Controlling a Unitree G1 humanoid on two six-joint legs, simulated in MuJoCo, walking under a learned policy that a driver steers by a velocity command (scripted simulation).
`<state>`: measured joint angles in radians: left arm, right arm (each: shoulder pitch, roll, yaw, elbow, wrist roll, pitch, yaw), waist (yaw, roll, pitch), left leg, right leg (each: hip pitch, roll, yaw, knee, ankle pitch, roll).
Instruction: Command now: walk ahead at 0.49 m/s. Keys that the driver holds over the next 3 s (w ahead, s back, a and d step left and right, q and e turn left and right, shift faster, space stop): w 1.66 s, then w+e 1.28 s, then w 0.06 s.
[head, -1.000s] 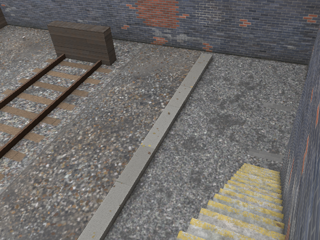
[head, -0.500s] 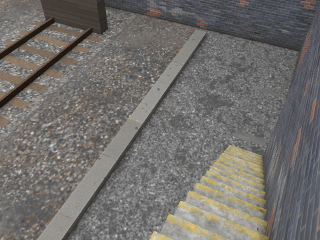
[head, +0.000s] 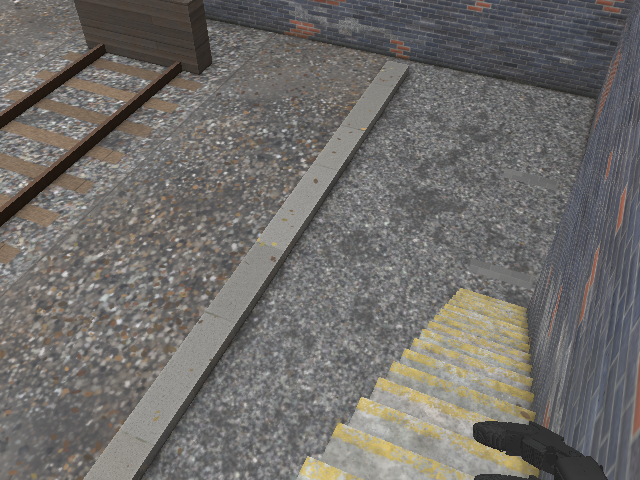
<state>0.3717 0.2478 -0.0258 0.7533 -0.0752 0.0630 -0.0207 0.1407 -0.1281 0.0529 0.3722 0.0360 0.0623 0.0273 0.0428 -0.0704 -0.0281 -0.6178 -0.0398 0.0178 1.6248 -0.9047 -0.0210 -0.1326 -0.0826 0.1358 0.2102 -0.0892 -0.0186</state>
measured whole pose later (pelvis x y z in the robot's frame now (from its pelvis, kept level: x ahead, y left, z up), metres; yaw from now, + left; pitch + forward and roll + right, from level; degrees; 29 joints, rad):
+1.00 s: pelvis +0.01 +0.00 +0.00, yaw +3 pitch +0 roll +4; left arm 0.41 0.25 -0.04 0.78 -0.05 0.06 -0.02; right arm 0.14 -0.13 0.06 0.37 0.03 0.07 0.04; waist 0.05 -0.06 -0.01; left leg -0.62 -0.03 0.02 1.63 -0.90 -0.01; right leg -0.09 -0.14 -0.02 0.17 -0.08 0.01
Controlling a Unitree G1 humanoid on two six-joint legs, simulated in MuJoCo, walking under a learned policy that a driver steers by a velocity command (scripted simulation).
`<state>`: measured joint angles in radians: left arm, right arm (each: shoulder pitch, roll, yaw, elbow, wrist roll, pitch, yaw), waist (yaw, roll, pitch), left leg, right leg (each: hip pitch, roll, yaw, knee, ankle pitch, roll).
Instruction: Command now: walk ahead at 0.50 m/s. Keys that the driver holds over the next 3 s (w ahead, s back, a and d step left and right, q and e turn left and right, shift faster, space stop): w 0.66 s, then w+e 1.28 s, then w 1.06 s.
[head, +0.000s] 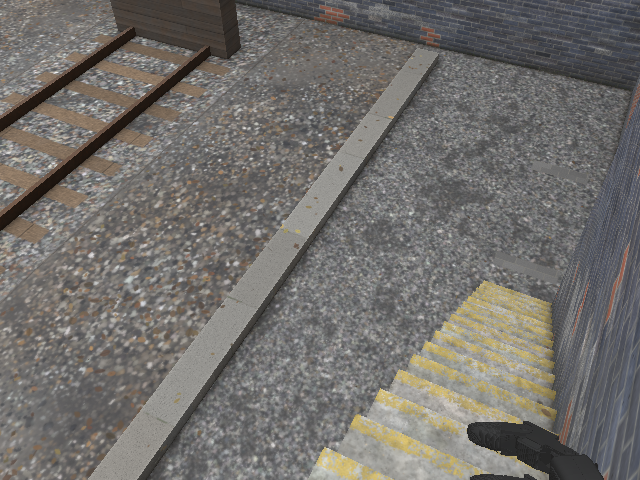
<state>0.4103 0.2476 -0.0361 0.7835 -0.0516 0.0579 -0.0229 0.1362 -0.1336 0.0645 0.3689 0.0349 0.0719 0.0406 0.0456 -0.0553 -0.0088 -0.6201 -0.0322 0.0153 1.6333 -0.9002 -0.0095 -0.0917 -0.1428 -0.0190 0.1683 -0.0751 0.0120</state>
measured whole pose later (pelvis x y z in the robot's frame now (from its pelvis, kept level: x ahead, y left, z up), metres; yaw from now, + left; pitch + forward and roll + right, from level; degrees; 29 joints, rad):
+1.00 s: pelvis -0.02 +0.00 +0.00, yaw -4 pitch +1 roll +5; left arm 0.41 0.22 -0.02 0.77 -0.07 0.04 -0.01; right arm 0.17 -0.14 0.06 0.37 0.01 0.06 0.05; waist 0.01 -0.07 0.01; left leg -0.63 -0.01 0.05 1.57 -0.92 -0.02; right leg -0.15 -0.14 0.07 0.15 -0.07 -0.01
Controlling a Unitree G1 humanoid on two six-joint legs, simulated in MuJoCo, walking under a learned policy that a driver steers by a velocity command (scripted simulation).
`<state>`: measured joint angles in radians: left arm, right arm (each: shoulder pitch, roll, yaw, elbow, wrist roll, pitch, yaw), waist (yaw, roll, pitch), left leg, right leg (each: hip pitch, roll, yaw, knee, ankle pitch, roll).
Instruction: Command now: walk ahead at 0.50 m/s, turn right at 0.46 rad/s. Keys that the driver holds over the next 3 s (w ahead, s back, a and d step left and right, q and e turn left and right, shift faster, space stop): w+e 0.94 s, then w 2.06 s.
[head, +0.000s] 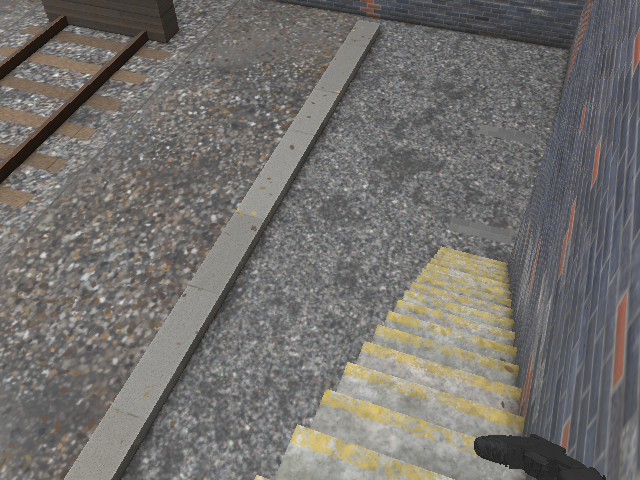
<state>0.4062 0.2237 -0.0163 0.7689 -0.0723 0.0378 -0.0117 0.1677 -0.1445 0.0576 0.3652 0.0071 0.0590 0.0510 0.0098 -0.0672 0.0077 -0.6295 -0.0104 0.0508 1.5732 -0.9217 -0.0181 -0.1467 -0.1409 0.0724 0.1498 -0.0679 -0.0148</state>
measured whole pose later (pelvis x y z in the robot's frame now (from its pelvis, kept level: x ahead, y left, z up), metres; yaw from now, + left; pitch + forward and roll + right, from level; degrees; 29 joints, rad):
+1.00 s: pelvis +0.04 +0.01 +0.06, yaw -32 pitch -3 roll +3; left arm 0.34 0.36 0.06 0.64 -0.01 0.02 0.01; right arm 0.35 -0.29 -0.02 0.83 -0.02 0.14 -0.01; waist 0.02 0.06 0.07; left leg -0.41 0.00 0.06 1.49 -0.70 -0.03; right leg -0.44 -0.01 0.16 0.62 0.24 0.00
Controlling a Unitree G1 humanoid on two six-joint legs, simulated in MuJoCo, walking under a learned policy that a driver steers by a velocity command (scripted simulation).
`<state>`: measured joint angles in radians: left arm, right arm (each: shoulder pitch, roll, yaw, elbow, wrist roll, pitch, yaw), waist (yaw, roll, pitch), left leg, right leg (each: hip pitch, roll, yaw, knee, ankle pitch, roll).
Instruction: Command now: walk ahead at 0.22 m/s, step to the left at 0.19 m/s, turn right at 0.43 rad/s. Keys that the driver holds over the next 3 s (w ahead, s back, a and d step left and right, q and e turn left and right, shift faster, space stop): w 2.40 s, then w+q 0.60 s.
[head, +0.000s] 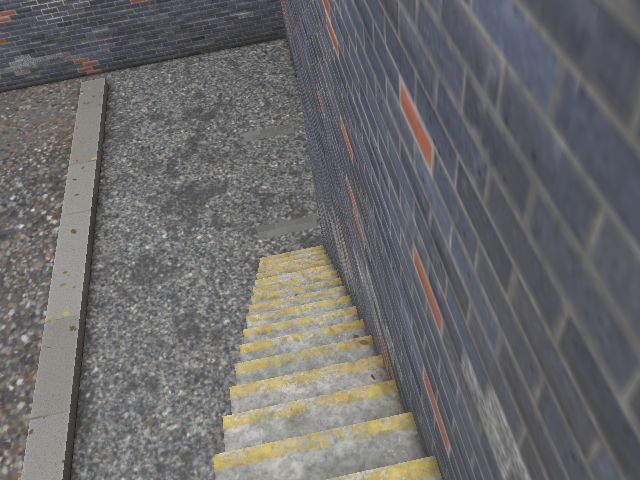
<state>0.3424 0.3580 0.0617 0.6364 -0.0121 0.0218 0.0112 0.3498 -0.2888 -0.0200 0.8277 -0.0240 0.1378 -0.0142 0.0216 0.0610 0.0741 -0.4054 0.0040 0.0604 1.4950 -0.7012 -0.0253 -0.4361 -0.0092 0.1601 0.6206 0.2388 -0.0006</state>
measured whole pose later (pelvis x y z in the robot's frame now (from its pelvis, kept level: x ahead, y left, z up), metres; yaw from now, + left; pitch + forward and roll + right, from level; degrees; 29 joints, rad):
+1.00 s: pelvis +0.09 +0.21 -0.07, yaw -9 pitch +0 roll -2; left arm 0.13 0.27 -0.04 0.67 0.04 -0.04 0.05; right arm 0.01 -0.23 0.07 0.47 -0.04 -0.01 0.07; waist -0.04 0.05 0.01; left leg 0.02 -0.14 -0.20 0.23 -0.20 0.10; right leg -0.07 0.00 0.05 0.21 -0.13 0.03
